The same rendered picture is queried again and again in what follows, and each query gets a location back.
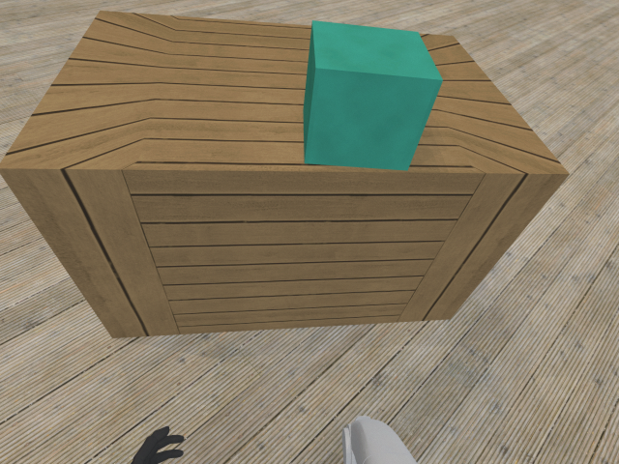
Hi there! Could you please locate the robot right thigh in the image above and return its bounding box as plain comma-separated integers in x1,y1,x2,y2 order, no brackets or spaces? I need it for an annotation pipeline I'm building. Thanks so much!
342,420,417,464

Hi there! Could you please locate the carton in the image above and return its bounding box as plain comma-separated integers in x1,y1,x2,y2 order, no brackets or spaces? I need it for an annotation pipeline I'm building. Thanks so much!
303,20,443,171

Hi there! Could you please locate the pedestal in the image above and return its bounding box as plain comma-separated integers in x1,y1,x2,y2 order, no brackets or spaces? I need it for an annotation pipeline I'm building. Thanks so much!
0,11,570,338

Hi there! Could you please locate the left robot hand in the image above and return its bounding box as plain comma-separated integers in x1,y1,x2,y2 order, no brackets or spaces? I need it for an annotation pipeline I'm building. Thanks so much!
131,426,184,464

